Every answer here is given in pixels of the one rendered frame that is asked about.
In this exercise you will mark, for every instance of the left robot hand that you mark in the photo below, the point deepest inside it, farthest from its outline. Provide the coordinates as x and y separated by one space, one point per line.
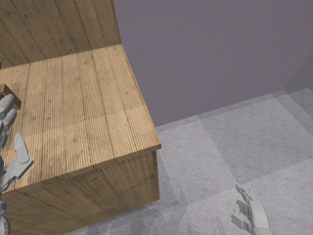
19 165

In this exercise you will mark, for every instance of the left robot forearm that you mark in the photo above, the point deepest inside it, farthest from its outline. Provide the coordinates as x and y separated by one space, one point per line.
5 226

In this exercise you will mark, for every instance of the right robot hand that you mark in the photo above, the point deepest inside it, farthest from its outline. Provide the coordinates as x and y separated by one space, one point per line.
251 215

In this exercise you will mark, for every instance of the counter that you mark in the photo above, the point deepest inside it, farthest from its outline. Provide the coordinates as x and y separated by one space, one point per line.
81 114

